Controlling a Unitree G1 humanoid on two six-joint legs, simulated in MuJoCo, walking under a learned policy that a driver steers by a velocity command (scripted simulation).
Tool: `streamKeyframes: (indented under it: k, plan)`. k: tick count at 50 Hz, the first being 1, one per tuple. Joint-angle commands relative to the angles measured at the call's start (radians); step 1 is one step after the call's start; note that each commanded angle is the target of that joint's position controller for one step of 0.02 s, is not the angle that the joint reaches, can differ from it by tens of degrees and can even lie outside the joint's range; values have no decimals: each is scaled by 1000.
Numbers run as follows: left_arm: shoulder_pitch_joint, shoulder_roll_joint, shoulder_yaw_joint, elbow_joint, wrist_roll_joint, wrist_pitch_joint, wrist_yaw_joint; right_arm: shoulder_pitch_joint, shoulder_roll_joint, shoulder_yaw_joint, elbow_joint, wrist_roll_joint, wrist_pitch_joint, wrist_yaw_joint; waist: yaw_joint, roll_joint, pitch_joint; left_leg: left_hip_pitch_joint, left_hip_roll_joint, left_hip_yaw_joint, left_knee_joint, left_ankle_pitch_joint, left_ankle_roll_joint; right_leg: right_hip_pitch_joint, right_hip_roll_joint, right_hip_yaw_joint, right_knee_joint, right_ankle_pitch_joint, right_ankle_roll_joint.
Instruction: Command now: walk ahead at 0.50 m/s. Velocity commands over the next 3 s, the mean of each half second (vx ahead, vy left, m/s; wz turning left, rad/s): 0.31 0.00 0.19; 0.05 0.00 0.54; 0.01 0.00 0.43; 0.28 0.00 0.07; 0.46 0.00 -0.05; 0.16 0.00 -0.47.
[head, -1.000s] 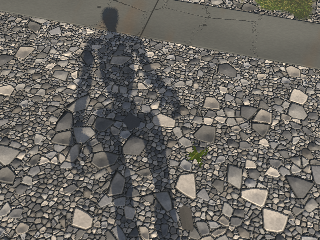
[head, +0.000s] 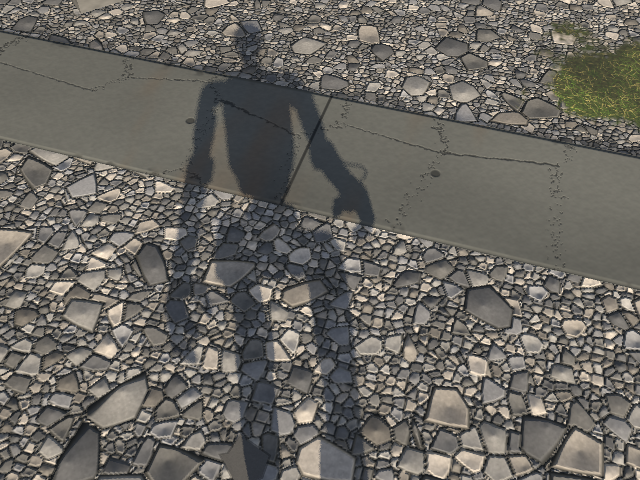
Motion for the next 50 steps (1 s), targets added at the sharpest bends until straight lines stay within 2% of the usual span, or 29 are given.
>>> streamKeyframes:
  k: [1,2,3,4,5,6,7,8,9,10,12,14,17,22,25,27,28,29,30,31,32,33,34,35,36,39,43,48,50]
  plan:
    - [7,167,32,-17,4,-1,11,106,-106,-35,-18,-2,-27,-15,-108,-94,-25,167,-67,27,-73,-85,54,-12,-291,84,217,930,-105]
    - [-8,160,29,-21,0,2,8,279,-130,-50,42,-11,-37,-24,-179,-61,-115,386,-75,26,-127,-44,81,-86,-248,47,411,899,-84]
    - [-10,128,17,-54,-11,0,5,465,-211,-73,80,-36,-45,-37,-236,29,-243,656,134,-202,-136,-110,137,-298,-196,11,709,575,-62]
    - [114,35,4,-61,-45,1,-7,499,-296,-95,89,-35,-38,-32,-175,257,-348,884,395,-697,-262,-161,283,-650,6,-7,1063,-183,-23]
    - [27,138,31,-56,-15,7,-2,408,-240,-86,76,4,-26,-25,-161,70,-265,790,339,-697,-309,-229,248,-737,-46,136,1125,-165,-41]
    - [-54,135,35,-85,-14,2,-7,299,-183,-69,58,11,-27,-22,-122,39,-126,645,307,-535,-329,-205,216,-760,-91,133,1099,-65,-46]
    - [-87,112,31,-87,-15,-1,-8,246,-127,-53,54,8,-35,-20,-96,-2,-53,523,269,-426,-357,2,192,-720,-119,125,1050,-6,-38]
    - [-87,94,32,-80,-3,10,-7,236,-100,-44,63,10,-44,-23,-69,3,-24,449,230,-328,-358,205,167,-666,-136,119,1007,7,-24]
    - [-60,76,28,-73,11,24,-9,243,-72,-34,81,15,-50,-26,-41,22,-27,397,195,-255,-353,382,152,-603,-144,107,970,6,-6]
    - [-52,62,28,-71,16,34,-10,272,-63,-28,99,15,-58,-26,-32,27,-40,382,181,-218,-337,540,152,-568,-137,94,943,3,8]
    - [-70,52,28,-81,16,46,-11,302,-96,-30,118,17,-66,-27,-15,34,-53,380,154,-171,-318,721,162,-569,-121,70,883,29,36]
    - [-131,58,26,-106,10,56,-6,305,-134,-37,114,14,-58,-31,-18,45,-57,378,129,-149,-301,776,165,-594,-112,54,801,74,57]
    - [-234,69,22,-146,-3,65,5,332,-140,-37,111,12,-36,-34,-46,66,-66,385,106,-156,-271,742,151,-601,-99,47,674,137,72]
    - [-334,94,20,-193,-14,70,26,386,-148,-50,106,3,-5,-42,-91,78,-67,439,128,-251,-215,647,162,-610,-82,71,574,137,67]
    - [-320,108,23,-202,-21,61,37,366,-159,-64,89,-3,14,-50,-90,83,-50,450,137,-330,-162,566,155,-567,-73,98,475,77,54]
    - [-245,116,29,-189,-21,48,43,306,-169,-75,68,8,25,-54,-46,72,-45,402,100,-359,-89,427,109,-432,-65,98,289,140,37]
    - [-185,144,38,-180,-6,35,48,284,-157,-74,49,21,25,-54,-23,26,-71,323,49,-344,6,329,65,-289,-124,141,187,302,19]
    - [-131,236,57,-194,8,26,57,317,-94,-60,11,34,23,-56,-40,-175,-164,214,-55,-229,248,-2,16,-121,-384,351,175,668,-42]
    - [-167,267,63,-206,-23,48,49,429,-85,-69,23,29,45,-64,-78,-327,-223,72,-212,-100,429,-623,-14,-82,-537,527,181,956,-198]
    - [-191,208,51,-226,-24,62,47,423,-146,-82,44,3,62,-65,-92,-182,-206,55,-141,-128,575,-597,-20,-143,-520,499,151,778,-231]
    - [-254,146,34,-246,-19,68,49,359,-151,-89,45,-5,72,-56,-95,-91,-124,49,-109,-141,608,-502,-32,-241,-448,394,126,593,-204]
    - [-315,125,25,-265,-8,77,52,326,-137,-89,33,-4,83,-48,-114,-84,-79,49,-84,-137,596,-437,-47,-303,-388,309,98,446,-165]
    - [-327,126,24,-273,-2,79,57,299,-137,-91,20,-8,93,-39,-112,-126,-52,41,-73,-128,590,-387,-63,-333,-352,252,78,392,-148]
    - [-323,135,26,-275,2,80,57,306,-131,-89,20,-9,102,-31,-112,-153,-50,51,-82,-111,605,-356,-79,-347,-322,203,77,407,-145]
    - [-305,140,28,-273,2,78,56,309,-130,-89,16,-5,108,-26,-110,-152,-64,55,-88,-104,604,-340,-90,-341,-319,175,81,428,-151]
    - [-262,165,35,-267,2,71,51,270,-130,-85,-10,1,121,-20,-93,-140,-85,34,-75,-93,535,-332,-105,-288,-348,146,82,407,-172]
    - [-262,196,45,-277,9,78,39,192,-126,-71,-59,4,133,0,-69,-160,-82,75,-38,-66,370,-335,-101,-286,-370,108,67,247,-169]
    - [-261,245,63,-284,15,91,15,160,-136,-63,-108,17,124,15,-51,-182,-99,209,-44,1,169,-367,-59,-306,-405,62,114,231,-149]
    - [-273,261,71,-285,6,100,10,202,-132,-61,-110,19,114,15,-79,-168,-108,301,-55,20,18,-298,-32,-327,-407,25,182,261,-105]
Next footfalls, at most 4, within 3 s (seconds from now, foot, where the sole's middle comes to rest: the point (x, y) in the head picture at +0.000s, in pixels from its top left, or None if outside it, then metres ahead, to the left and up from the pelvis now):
0.04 left None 0.20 0.09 -0.77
0.56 right None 0.34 -0.06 -0.77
1.04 left None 0.19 0.11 -0.77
1.54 right None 0.29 -0.05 -0.77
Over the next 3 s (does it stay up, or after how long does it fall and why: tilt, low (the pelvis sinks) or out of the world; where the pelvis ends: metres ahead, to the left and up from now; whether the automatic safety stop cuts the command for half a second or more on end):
stays up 0.59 0.36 0.00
